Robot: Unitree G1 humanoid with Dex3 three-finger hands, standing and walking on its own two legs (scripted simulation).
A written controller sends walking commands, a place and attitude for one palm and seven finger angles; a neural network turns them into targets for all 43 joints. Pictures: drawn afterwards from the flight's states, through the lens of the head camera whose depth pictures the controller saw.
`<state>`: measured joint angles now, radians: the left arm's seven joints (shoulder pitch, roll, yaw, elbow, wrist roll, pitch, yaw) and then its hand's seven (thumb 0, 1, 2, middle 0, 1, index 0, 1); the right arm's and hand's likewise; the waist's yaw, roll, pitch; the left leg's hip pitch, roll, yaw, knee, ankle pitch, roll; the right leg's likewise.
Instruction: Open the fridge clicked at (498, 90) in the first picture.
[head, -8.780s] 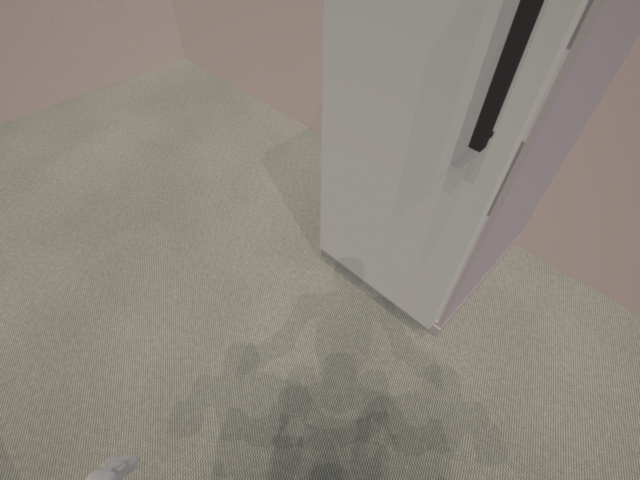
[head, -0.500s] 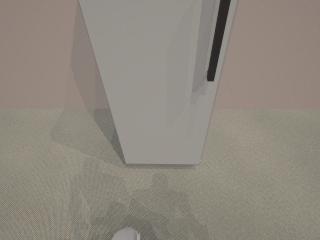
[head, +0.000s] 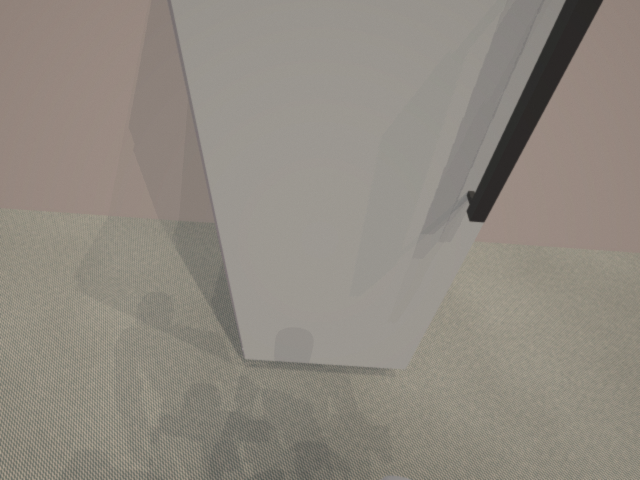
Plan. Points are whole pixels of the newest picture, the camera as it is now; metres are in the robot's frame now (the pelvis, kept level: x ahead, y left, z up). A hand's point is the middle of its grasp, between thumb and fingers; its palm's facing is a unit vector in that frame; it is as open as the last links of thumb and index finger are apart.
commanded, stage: come to a stop and stand still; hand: right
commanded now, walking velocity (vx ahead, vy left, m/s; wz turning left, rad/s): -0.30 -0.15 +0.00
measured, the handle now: (533, 82) +0.54 -0.21 +0.26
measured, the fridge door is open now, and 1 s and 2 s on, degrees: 0 0 0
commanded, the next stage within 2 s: look again from close up in 1.52 s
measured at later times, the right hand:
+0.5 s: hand out of the picture +0.03 -0.21 -0.18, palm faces +0.02 +0.98 -0.22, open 7.3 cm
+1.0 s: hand out of the picture -0.03 -0.19 -0.18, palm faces +0.03 +0.98 -0.19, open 7.3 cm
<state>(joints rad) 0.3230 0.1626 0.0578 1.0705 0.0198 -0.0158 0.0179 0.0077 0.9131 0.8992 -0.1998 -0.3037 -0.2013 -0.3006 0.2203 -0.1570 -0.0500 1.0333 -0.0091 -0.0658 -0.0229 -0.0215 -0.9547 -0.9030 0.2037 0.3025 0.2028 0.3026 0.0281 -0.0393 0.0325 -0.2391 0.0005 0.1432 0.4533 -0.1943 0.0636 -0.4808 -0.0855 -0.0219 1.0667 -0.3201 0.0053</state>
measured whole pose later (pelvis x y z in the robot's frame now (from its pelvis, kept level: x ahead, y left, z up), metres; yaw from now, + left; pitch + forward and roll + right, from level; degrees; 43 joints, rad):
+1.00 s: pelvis -0.02 -0.03 -0.01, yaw +1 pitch +1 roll +1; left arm 0.29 0.19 0.04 1.07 0.01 0.02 0.02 0.01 0.91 0.90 -0.20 -0.30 -0.20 -0.30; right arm 0.32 -0.13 -0.01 1.09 -0.02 -0.02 -0.04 0.01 -0.91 -0.90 0.20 0.30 0.20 0.30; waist -0.02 -0.02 0.04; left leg -0.24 0.05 0.07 0.51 -0.28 -0.04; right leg -0.24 -0.03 -0.03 0.55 -0.34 0.01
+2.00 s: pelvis +0.00 -0.03 +0.00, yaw +3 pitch +0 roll -1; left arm 0.25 0.17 0.00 1.09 0.01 -0.02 0.03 0.01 0.91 0.90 -0.20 -0.30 -0.20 -0.30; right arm 0.27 -0.16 0.01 1.09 -0.01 0.00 -0.03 0.00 -0.92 -0.90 0.20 0.30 0.20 0.30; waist 0.00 0.00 0.05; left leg -0.19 0.07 0.01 0.51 -0.31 -0.04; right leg -0.14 -0.01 -0.08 0.48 -0.33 -0.01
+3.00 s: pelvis +0.02 -0.03 -0.01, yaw +2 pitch +1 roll +0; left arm 0.36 0.14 0.00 1.09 0.02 -0.03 0.02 0.01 0.91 0.90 -0.20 -0.30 -0.20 -0.30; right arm 0.36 -0.17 -0.03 1.08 -0.02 0.02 -0.01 0.00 -0.91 -0.90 0.20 0.30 0.20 0.30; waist -0.02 0.05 0.01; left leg -0.25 0.06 0.05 0.66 -0.45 0.02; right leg -0.18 -0.01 -0.09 0.56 -0.40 -0.02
